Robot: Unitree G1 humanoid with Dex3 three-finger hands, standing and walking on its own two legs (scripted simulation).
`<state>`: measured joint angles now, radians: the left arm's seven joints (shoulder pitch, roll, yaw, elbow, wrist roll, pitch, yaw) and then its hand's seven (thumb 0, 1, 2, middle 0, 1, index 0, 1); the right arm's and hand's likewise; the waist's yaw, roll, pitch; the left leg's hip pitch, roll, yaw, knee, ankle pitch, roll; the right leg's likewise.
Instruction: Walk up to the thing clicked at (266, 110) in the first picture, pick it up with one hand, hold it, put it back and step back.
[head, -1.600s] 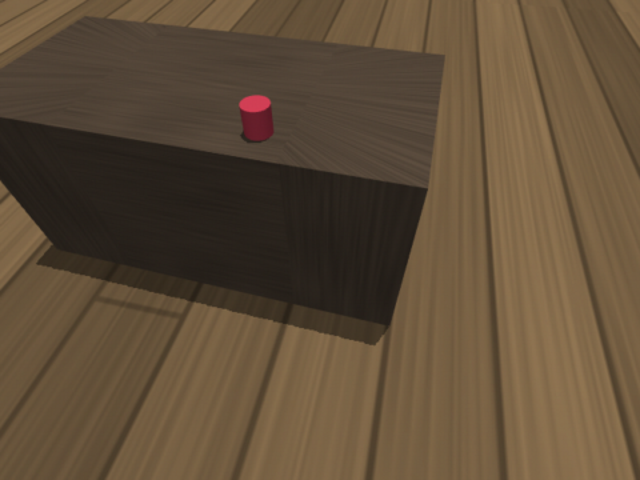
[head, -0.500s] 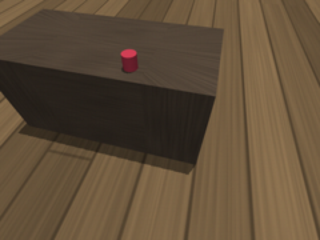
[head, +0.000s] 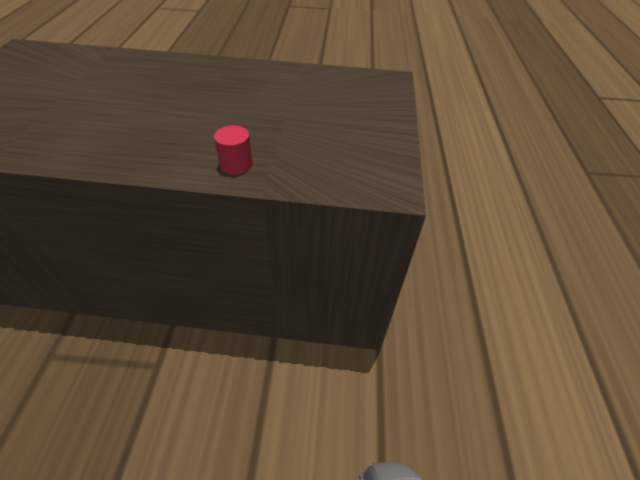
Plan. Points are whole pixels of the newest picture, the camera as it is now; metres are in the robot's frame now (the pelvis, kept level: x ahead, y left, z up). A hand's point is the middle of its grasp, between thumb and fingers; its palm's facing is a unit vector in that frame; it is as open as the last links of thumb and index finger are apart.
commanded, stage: walk up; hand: left
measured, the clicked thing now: (234, 150) +0.81 +0.18 -0.08
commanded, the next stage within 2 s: none
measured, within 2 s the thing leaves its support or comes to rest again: neither
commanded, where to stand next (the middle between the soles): +0.36 +0.03 m, yaw -8 degrees
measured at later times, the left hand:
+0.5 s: hand (133, 409) +0.25 +0.27 -0.12, palm faces -0.10 -0.90 -0.43, open 7.4 cm
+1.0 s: hand (116, 333) +0.39 +0.35 -0.16, palm faces -0.20 -0.90 -0.39, open 7.4 cm
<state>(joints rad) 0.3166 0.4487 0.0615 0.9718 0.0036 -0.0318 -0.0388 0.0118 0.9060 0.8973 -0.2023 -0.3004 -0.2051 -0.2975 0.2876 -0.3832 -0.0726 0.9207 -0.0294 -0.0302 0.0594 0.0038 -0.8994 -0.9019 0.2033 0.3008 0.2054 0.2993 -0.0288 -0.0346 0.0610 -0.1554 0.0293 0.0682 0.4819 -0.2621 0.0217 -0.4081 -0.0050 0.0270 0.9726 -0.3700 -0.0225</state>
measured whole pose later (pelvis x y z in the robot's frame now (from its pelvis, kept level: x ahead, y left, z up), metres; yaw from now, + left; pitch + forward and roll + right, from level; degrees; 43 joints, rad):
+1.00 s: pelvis +0.30 +0.08 -0.01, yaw -10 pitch -3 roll +0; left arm 0.28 0.42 0.04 0.89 0.00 -0.01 0.00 0.01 0.90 0.90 -0.20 -0.30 -0.21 -0.30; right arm 0.24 -0.38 -0.02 0.82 0.00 -0.03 0.02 0.00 -0.90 -0.90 0.21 0.30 0.21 0.30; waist 0.00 -0.02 0.13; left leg -0.30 0.05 0.13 0.64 -0.30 0.04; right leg -0.40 -0.03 0.01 0.83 -0.38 -0.03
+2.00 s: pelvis +0.30 +0.06 +0.01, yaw -10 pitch -2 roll +0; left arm 0.09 0.34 0.03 1.16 0.00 0.01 -0.02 0.01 0.90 0.90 -0.20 -0.30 -0.21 -0.30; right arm 0.09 -0.35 0.01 1.16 0.00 -0.03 0.00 0.00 -0.90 -0.90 0.20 0.30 0.21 0.30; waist 0.00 0.00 0.05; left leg -0.14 0.04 0.07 0.33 -0.15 -0.01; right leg -0.13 0.01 -0.04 0.31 -0.14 -0.02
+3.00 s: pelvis +0.33 +0.06 +0.01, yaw -9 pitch -2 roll +0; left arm 0.10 0.34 0.00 1.16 0.01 -0.01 0.00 0.01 0.90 0.90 -0.20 -0.30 -0.21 -0.30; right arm 0.09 -0.35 0.01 1.15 -0.01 -0.01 0.00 0.00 -0.90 -0.90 0.20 0.30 0.20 0.30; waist -0.01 0.00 0.04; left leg -0.09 0.02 0.06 0.30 -0.17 0.00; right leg -0.08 -0.01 -0.05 0.28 -0.17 0.00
